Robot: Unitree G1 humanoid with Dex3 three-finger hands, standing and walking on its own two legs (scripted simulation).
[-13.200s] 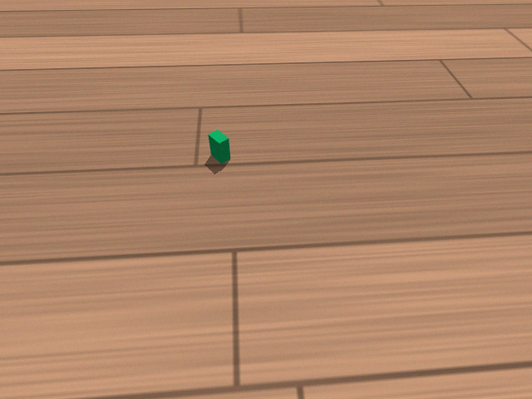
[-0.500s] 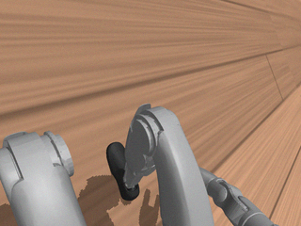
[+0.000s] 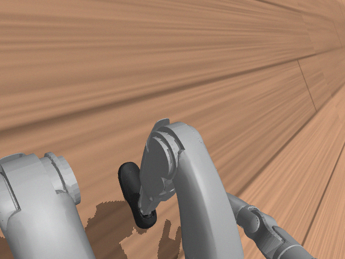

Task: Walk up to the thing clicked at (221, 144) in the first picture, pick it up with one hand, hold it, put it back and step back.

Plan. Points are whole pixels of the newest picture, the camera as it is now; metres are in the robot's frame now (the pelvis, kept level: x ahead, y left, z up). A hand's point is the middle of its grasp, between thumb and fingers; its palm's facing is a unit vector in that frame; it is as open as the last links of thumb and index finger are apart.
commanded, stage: close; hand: left
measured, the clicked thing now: out of the picture +0.48 +0.28 -0.21
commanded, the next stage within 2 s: settle in 0.46 s
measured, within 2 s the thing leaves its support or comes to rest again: leaves its support in 0.78 s
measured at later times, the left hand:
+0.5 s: hand out of the picture +0.44 +0.29 -0.18, palm faces +0.44 -0.90 +0.01, open 12.2 cm
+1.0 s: hand out of the picture +0.43 +0.31 -0.14, palm faces +0.43 -0.90 +0.02, open 12.4 cm
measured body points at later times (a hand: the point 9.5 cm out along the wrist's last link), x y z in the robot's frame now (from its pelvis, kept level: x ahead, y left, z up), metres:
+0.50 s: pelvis +0.00 +0.00 +0.00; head +0.23 +0.19 +0.33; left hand +0.41 +0.33 -0.18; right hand +0.16 -0.25 -0.03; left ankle +0.08 +0.11 -0.25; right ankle +0.17 -0.14 -0.25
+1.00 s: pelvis +0.00 +0.00 +0.01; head +0.21 +0.20 +0.35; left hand +0.40 +0.36 -0.14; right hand +0.17 -0.24 -0.03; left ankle +0.08 +0.11 -0.25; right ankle +0.17 -0.14 -0.25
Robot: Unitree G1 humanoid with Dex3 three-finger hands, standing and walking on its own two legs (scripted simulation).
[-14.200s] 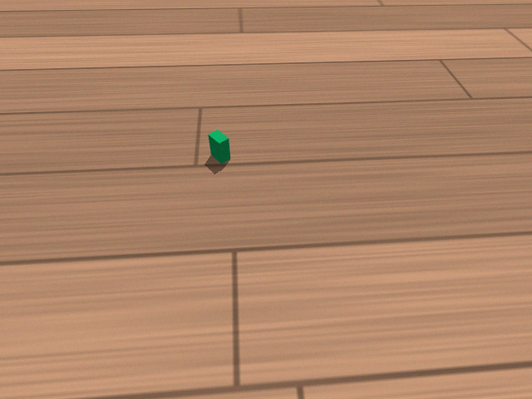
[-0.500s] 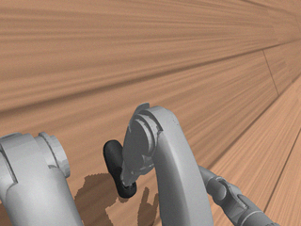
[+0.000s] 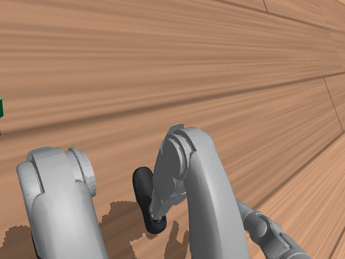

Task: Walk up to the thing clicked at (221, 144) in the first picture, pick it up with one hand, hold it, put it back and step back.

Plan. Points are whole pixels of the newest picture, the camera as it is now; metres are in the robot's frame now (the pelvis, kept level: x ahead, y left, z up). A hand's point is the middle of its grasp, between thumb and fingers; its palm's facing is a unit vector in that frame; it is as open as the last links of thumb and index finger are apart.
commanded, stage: hold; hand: left
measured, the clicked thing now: out of the picture +0.45 +0.28 -0.18
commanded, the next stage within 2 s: none
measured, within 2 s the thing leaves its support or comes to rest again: neither
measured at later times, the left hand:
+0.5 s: hand out of the picture +0.36 +0.31 +0.00, palm faces +0.32 -0.94 -0.05, open 12.4 cm
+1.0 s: hand out of the picture +0.36 +0.25 +0.25, palm faces +0.35 -0.93 -0.04, open 12.5 cm
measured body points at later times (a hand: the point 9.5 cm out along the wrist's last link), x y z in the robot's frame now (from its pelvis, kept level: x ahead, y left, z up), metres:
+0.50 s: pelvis +0.02 -0.01 +0.05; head +0.19 +0.12 +0.44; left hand +0.34 +0.35 +0.00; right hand +0.22 -0.23 -0.04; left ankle +0.08 +0.11 -0.26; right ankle +0.16 -0.14 -0.26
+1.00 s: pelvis +0.04 -0.02 +0.22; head +0.19 +0.04 +0.64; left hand +0.33 +0.30 +0.25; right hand +0.29 -0.23 +0.12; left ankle +0.08 +0.11 -0.26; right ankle +0.16 -0.14 -0.26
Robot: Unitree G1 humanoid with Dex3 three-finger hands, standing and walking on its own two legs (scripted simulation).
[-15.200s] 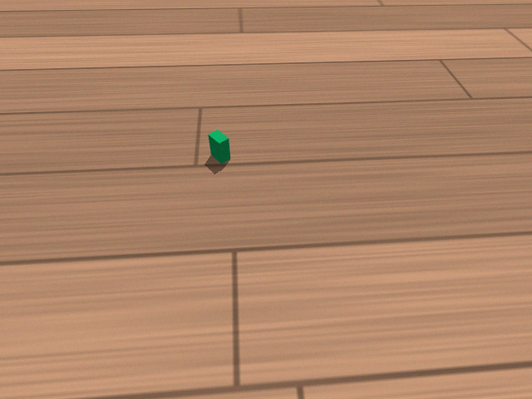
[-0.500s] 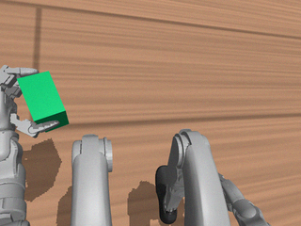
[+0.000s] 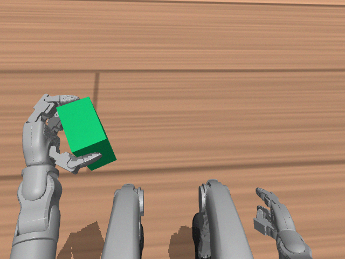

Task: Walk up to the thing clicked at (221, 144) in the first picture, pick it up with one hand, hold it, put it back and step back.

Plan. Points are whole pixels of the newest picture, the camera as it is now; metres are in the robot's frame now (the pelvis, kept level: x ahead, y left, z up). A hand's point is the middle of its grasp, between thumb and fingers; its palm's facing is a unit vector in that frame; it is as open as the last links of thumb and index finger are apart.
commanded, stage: hold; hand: left
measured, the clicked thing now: (90, 137) +0.37 +0.18 -0.01
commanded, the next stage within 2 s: crouch in 1.70 s
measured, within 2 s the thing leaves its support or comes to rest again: neither
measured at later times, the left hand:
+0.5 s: hand (45, 100) +0.36 +0.20 +0.16, palm faces +0.15 -0.99 -0.03, open 12.4 cm
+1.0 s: hand (25, 51) +0.39 +0.19 +0.23, palm faces +0.15 -0.99 -0.01, open 12.4 cm
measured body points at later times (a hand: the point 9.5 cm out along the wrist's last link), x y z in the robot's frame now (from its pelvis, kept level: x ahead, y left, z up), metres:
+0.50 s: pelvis +0.03 +0.00 +0.12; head +0.12 +0.03 +0.56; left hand +0.35 +0.25 +0.16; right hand +0.18 -0.24 +0.02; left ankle +0.06 +0.12 -0.48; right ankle +0.09 -0.14 -0.48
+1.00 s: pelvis +0.05 +0.01 +0.18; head +0.12 +0.02 +0.62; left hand +0.37 +0.24 +0.23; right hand +0.19 -0.23 +0.08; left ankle +0.06 +0.12 -0.48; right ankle +0.09 -0.14 -0.48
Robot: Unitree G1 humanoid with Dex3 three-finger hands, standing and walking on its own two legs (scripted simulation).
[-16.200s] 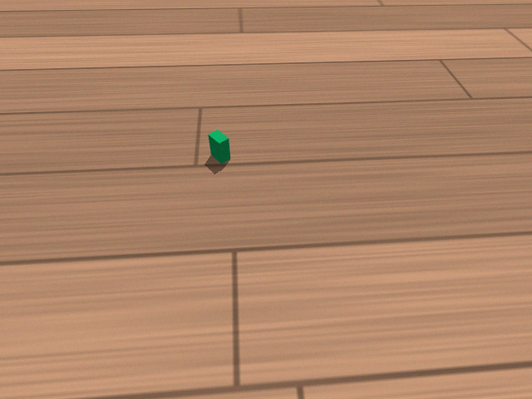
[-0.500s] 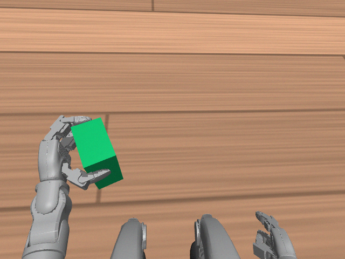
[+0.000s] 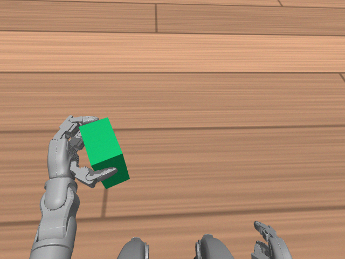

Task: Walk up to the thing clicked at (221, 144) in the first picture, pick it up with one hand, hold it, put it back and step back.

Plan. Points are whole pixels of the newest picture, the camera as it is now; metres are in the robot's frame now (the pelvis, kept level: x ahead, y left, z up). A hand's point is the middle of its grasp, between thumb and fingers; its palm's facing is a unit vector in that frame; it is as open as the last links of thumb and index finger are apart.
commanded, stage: hold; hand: left
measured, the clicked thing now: (106, 155) +0.35 +0.15 +0.01
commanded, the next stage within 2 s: crouch in 0.70 s
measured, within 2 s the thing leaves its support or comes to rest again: neither
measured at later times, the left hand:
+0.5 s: hand (96, 142) +0.34 +0.16 +0.08, palm faces +0.13 -0.99 +0.00, open 12.4 cm
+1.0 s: hand (99, 144) +0.34 +0.15 +0.08, palm faces +0.15 -0.99 +0.02, open 12.4 cm
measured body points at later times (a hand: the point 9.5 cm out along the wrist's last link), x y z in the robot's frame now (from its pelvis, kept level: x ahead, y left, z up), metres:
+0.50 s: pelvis +0.00 -0.01 +0.02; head +0.05 +0.00 +0.47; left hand +0.33 +0.21 +0.08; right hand +0.14 -0.25 -0.08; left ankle +0.02 +0.12 -0.66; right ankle +0.04 -0.15 -0.66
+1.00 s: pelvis +0.00 -0.01 +0.03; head +0.05 -0.01 +0.48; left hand +0.33 +0.21 +0.08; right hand +0.14 -0.26 -0.07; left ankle +0.02 +0.12 -0.66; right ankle +0.04 -0.15 -0.66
